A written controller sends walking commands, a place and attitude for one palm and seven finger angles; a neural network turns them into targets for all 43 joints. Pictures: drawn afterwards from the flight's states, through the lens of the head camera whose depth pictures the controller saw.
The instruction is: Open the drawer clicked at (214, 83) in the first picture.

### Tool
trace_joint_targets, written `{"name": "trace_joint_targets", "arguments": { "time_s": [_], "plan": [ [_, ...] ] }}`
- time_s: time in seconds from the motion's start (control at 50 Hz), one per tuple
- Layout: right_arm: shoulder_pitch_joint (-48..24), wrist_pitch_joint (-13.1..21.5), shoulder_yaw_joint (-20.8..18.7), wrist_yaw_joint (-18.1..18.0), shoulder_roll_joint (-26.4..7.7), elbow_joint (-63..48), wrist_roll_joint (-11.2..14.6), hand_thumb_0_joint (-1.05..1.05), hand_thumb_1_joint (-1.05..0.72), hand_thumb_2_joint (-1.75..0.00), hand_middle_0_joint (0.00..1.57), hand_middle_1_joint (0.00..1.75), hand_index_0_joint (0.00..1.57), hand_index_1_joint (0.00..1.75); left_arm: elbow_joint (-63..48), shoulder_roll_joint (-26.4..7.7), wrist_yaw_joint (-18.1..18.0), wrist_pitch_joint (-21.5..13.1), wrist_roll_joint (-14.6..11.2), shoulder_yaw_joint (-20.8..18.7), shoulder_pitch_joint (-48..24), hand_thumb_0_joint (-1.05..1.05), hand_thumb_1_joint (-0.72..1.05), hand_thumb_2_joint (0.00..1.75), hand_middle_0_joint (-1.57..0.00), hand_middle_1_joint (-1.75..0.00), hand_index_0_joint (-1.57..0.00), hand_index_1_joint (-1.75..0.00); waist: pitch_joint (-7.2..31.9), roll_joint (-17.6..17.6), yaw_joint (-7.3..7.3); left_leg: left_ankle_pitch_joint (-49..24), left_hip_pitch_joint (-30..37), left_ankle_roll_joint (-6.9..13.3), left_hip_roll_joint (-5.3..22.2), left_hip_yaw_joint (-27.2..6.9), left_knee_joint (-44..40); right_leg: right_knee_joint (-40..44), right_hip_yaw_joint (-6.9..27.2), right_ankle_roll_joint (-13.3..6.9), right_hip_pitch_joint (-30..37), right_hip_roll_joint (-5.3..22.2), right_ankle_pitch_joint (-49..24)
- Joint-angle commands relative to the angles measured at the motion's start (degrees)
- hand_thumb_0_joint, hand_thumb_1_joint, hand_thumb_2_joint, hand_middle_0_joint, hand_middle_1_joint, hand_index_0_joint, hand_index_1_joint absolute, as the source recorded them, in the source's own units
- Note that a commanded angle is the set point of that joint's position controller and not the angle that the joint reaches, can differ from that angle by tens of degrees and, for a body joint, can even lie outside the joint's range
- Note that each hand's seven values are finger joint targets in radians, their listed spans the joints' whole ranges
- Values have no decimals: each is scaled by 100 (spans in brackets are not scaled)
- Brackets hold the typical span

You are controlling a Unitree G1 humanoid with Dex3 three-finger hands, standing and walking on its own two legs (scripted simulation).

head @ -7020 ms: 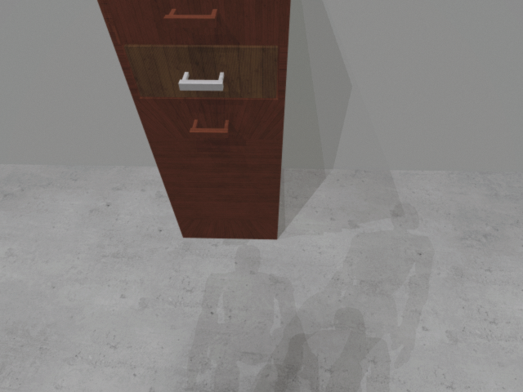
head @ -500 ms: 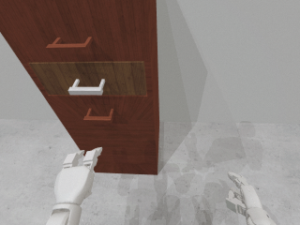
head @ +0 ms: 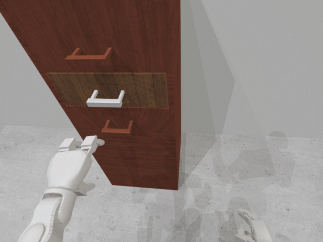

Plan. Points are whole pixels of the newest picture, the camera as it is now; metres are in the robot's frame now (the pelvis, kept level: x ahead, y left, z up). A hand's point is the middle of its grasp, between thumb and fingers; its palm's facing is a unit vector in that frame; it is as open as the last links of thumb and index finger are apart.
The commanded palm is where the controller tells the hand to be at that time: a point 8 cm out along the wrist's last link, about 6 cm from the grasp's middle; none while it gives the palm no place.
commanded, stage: raise the hand with hooked fingers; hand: left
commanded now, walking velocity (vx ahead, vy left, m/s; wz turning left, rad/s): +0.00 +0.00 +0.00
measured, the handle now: (106, 98) +0.52 +0.25 +0.06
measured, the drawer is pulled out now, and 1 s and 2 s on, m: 0.00 0.00 0.00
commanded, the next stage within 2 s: move the hooked fingers above the handle in 1.02 s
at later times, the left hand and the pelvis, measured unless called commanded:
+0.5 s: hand (58, 131) +0.30 +0.27 +0.15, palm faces +0.12 -0.08 -0.99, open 13.7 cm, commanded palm +0.27 +0.27 +0.21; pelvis +0.01 +0.03 +0.01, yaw +1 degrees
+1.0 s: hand (54, 129) +0.30 +0.27 +0.16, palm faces +0.10 -0.08 -0.99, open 13.9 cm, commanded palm +0.26 +0.27 +0.23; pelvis -0.01 +0.03 +0.02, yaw +2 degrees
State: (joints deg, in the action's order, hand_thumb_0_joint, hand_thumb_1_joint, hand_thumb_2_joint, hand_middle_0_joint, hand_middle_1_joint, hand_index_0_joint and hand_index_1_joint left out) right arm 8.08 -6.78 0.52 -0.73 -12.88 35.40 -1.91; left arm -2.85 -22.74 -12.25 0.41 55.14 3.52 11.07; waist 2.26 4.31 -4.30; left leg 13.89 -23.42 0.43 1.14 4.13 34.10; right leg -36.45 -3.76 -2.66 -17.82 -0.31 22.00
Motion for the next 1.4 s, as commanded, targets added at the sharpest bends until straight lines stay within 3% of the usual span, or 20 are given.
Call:
{"name": "trace_joint_targets", "arguments": {
  "time_s": [0.0,0.04,0.08,0.16,0.22,0.3,0.4,0.44,0.54,0.6,0.68,0.78,0.86,0.96,1.02,1.08,1.2,1.26,1.34,1.38],
  "plan": [
    [-1002,372,-296,-30,-601,-993,53,0,-90,-90,20,30,20,30,-1268,-1141,-237,-12,-109,-882,-1059,0,-15,45,-27,-98,-27,-98,1155,-341,-99,-1201,1093,217,-306,-270,-276,760,502,119,167,31,-2007],
    [-983,367,-323,-15,-635,-976,59,0,-90,-90,20,30,20,30,-1473,-1156,-187,9,-144,-811,-1271,0,-20,43,-28,-100,-28,-100,1305,-286,-64,-1407,1305,224,-288,-285,-297,755,445,120,203,28,-2168],
    [-990,360,-324,-17,-661,-954,111,0,-90,-90,20,30,20,30,-1374,-1104,-83,89,-229,-731,-1392,0,-24,41,-28,-103,-28,-103,1165,-398,-22,-1363,1307,220,-279,-320,-380,814,386,133,181,22,-2042],
    [-1038,293,-316,-28,-722,-924,157,0,-90,-90,20,30,20,30,-1454,-1472,171,204,-279,-906,-1715,0,-34,37,-29,-110,-29,-110,1259,-372,-38,-1648,1525,211,-256,-344,-496,891,336,133,373,-1,-2207],
    [-1075,219,-286,-14,-715,-919,194,0,-90,-90,20,30,20,30,-1567,-1586,361,256,-341,-908,-2034,0,-41,34,-29,-114,-29,-114,1284,-136,-41,-1843,1703,185,-243,-391,-611,939,286,123,466,-16,-2250],
    [-1105,123,-241,11,-719,-907,247,0,-90,-90,20,30,20,30,-1505,-1713,651,366,-459,-943,-2401,0,-50,30,-30,-120,-30,-120,1254,-114,-33,-2046,1845,156,-215,-417,-731,1049,244,124,583,-42,-2281],
    [-1171,-8,-156,37,-756,-893,291,0,-90,-90,20,30,20,30,-1175,-1891,1048,528,-592,-988,-2896,0,-50,30,-30,-120,-30,-120,1020,-294,-2,-1875,1779,126,-204,-422,-916,1217,207,131,665,-59,-2121],
    [-1183,-16,-144,32,-767,-920,279,0,-90,-90,20,30,20,30,-1391,-2060,1186,490,-615,-1036,-3220,0,-50,30,-30,-120,-30,-120,1240,-137,-19,-1967,1947,134,-216,-439,-936,1248,223,123,756,-60,-2157],
    [-1194,-13,-107,22,-796,-875,296,0,-90,-90,20,30,20,30,-1195,-2238,1491,412,-736,-1102,-3702,0,-50,30,-30,-120,-30,-120,1177,-218,13,-1791,1964,127,-215,-477,-1038,1380,192,129,758,-60,-1959],
    [-1175,28,-98,29,-813,-841,314,0,-90,-90,20,30,20,30,-1187,-2437,1602,349,-780,-1209,-4082,0,-50,30,-30,-120,-30,-120,1259,-48,0,-1754,2027,112,-206,-519,-1077,1413,192,109,779,-55,-1842],
    [-1115,15,-102,101,-851,-879,336,0,-90,-90,20,30,20,30,-789,-2144,1801,361,-903,-1083,-3463,0,-50,30,-30,-120,-30,-120,1024,-301,-45,-1660,1858,99,-198,-507,-1156,1459,142,116,784,-51,-1767],
    [-1111,78,-133,130,-863,-937,307,0,-90,-90,20,30,20,30,-1403,-2377,1769,108,-888,-1273,-3600,0,-50,30,-30,-120,-30,-120,1328,-184,-74,-1672,1944,140,-209,-487,-1126,1444,187,121,864,-40,-1765],
    [-1074,148,-165,98,-870,-865,317,0,-90,-90,20,30,20,30,-1393,-2600,1517,-51,-926,-1574,-3677,0,-50,30,-30,-120,-30,-120,1206,-56,-100,-1457,1919,137,-204,-507,-1136,1513,216,118,755,-64,-1548],
    [-1079,173,-184,80,-869,-772,349,0,-90,-90,20,30,20,30,-1216,-2474,1287,-11,-897,-1459,-3820,0,-50,30,-30,-120,-30,-120,1206,41,-78,-1257,1911,112,-198,-520,-1193,1539,201,113,690,-62,-1294],
    [-1112,141,-171,64,-861,-754,361,0,-90,-90,20,30,20,30,-978,-2267,1326,138,-868,-1198,-3759,0,-50,30,-30,-120,-30,-120,1055,-151,-49,-1136,1821,123,-213,-463,-1237,1576,205,137,664,-29,-1257],
    [-1173,135,-141,64,-853,-768,366,0,-90,-90,20,30,20,30,-1004,-2174,1440,223,-811,-1017,-3755,0,-50,30,-30,-120,-30,-120,1086,-119,-22,-1154,1854,129,-225,-460,-1241,1573,217,128,700,-27,-1273],
    [-1077,95,-117,-29,-880,-705,362,0,-90,-90,20,30,20,30,-541,-2392,1567,153,-809,-1190,-3989,0,-50,30,-30,-120,-30,-120,903,-469,27,-1106,1701,175,-254,-393,-1212,1641,240,163,723,-3,-1410],
    [-1033,75,-118,-94,-918,-668,383,0,-90,-90,20,30,20,30,-224,-2498,1562,35,-782,-1197,-4457,0,-50,30,-30,-120,-30,-120,851,-340,106,-876,1674,177,-262,-377,-1198,1720,263,170,596,-21,-1157],
    [-887,100,-157,-117,-890,-648,348,0,-90,-90,20,30,20,30,-215,-2463,1488,-191,-714,-1116,-4806,0,-50,30,-30,-120,-30,-120,1286,-119,98,-1270,1818,197,-298,-386,-1089,1562,265,141,713,-2,-1615],
    [-832,104,-173,-109,-878,-653,353,0,-90,-90,20,30,20,30,-28,-2339,1476,-195,-739,-1022,-4801,0,-50,30,-30,-120,-30,-120,1254,-86,120,-1332,1796,203,-291,-360,-1025,1553,283,138,681,3,-1728]
  ]
}}
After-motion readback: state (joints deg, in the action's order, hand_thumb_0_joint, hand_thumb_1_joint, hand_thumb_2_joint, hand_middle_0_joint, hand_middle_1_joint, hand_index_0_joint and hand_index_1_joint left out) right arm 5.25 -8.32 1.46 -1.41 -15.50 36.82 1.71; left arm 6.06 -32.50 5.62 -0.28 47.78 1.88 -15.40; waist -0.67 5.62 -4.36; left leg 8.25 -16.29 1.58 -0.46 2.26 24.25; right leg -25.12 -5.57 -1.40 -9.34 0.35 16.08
